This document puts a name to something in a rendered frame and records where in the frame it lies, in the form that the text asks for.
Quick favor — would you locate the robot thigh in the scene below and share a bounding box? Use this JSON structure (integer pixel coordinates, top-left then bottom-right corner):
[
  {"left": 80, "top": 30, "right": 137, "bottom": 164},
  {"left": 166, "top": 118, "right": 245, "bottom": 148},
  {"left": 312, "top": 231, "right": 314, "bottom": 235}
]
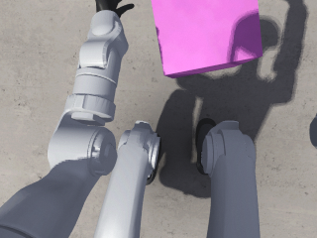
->
[
  {"left": 202, "top": 129, "right": 261, "bottom": 238},
  {"left": 93, "top": 127, "right": 160, "bottom": 238}
]

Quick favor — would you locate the carton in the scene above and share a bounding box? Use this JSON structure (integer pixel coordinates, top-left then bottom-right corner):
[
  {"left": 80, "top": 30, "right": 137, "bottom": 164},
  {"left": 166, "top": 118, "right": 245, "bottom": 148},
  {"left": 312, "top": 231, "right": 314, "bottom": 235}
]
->
[{"left": 151, "top": 0, "right": 263, "bottom": 79}]

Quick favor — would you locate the robot left thigh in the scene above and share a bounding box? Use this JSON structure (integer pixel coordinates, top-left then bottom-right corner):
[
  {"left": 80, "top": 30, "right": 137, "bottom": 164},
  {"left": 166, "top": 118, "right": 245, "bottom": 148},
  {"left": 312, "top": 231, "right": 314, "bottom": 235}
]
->
[{"left": 93, "top": 127, "right": 160, "bottom": 238}]

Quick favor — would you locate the robot right thigh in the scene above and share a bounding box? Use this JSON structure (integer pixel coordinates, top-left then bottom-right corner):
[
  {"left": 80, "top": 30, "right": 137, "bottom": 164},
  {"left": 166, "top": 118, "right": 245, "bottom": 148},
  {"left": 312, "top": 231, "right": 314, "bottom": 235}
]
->
[{"left": 202, "top": 129, "right": 261, "bottom": 238}]

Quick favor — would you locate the robot left forearm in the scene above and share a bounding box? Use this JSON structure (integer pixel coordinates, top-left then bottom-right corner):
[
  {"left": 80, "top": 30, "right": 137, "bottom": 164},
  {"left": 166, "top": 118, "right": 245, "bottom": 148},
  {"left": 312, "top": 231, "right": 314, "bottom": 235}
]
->
[{"left": 48, "top": 10, "right": 129, "bottom": 160}]

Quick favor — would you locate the robot left hand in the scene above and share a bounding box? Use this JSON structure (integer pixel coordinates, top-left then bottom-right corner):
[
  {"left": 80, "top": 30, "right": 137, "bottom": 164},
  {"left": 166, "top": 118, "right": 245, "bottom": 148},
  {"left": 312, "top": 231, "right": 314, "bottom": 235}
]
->
[{"left": 95, "top": 0, "right": 135, "bottom": 19}]

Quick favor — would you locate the robot left upper arm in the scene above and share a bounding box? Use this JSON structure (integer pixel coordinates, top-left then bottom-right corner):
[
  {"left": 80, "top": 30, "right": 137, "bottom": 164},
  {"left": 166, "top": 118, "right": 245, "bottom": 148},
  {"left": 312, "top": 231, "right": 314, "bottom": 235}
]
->
[{"left": 0, "top": 124, "right": 118, "bottom": 238}]

